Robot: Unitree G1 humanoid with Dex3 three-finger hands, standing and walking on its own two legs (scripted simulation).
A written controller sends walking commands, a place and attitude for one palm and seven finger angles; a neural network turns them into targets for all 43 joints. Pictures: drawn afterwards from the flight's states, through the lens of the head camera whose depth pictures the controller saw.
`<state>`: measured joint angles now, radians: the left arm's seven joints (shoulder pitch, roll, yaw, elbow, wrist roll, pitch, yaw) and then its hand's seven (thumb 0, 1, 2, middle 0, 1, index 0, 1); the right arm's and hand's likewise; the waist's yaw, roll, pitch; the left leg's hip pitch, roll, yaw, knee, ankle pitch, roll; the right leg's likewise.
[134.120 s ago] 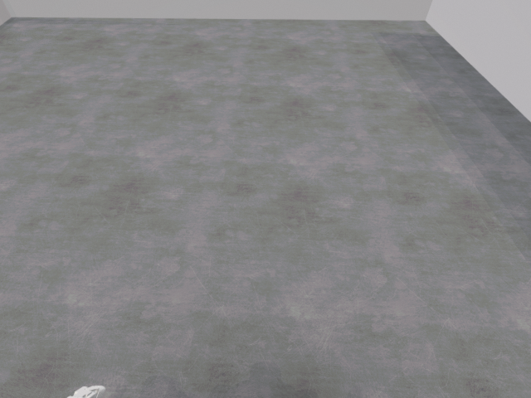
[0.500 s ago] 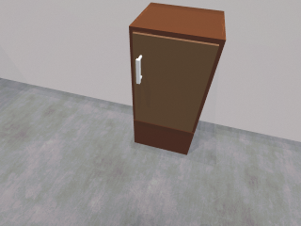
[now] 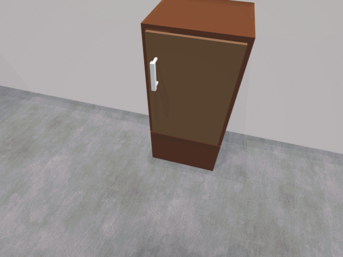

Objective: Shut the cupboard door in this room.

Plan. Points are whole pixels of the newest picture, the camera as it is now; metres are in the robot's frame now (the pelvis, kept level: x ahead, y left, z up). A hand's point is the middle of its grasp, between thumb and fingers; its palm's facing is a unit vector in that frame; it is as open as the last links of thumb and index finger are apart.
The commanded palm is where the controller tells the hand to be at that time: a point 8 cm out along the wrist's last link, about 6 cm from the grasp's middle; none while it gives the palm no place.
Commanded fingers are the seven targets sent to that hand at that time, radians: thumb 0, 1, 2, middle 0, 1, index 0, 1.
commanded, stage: look to check the result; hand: left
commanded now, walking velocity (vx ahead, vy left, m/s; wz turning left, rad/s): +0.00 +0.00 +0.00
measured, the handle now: (154, 74) +0.83 +0.12 -0.04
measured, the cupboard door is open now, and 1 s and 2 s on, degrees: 0 0 0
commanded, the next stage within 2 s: stand and wait in 0.30 s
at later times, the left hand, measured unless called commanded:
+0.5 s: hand out of the picture -0.01 +0.14 -0.18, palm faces +0.03 -0.99 -0.16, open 7.3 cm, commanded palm none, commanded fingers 0.00 0.90 0.90 -0.20 -0.30 -0.20 -0.30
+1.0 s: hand out of the picture -0.01 +0.14 -0.18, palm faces +0.03 -0.98 -0.17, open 7.3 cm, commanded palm none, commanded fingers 0.00 0.90 0.90 -0.20 -0.30 -0.20 -0.30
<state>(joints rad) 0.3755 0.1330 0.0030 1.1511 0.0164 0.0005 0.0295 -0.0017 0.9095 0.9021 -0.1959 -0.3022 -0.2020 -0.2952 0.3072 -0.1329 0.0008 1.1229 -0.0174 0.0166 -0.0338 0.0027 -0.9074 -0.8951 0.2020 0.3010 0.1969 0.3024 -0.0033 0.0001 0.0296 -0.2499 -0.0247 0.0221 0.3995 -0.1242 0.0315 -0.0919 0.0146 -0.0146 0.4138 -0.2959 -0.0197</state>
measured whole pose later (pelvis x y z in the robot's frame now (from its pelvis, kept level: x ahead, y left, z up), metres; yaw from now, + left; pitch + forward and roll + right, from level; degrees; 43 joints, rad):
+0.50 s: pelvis +0.02 -0.01 +0.00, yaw +0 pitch -2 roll +0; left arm 0.33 0.13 0.00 1.14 0.01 -0.01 0.03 0.00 0.91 0.90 -0.20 -0.30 -0.20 -0.30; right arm 0.27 -0.14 0.01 1.13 -0.02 0.01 -0.04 0.00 -0.91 -0.90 0.20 0.30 0.20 0.30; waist 0.00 -0.01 0.04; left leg -0.22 -0.01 0.02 0.41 -0.16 0.01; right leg -0.04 0.03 -0.02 0.37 -0.31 -0.04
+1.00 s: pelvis +0.03 -0.02 +0.00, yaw +0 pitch -2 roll +0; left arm 0.35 0.13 0.00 1.14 0.01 -0.01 0.03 0.00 0.91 0.90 -0.20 -0.30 -0.20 -0.30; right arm 0.26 -0.14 0.01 1.14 -0.02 0.01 -0.04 0.00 -0.91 -0.90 0.20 0.30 0.20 0.30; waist 0.00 -0.01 0.04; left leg -0.20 -0.01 0.02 0.41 -0.18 0.01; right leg -0.01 0.03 -0.01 0.36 -0.32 -0.04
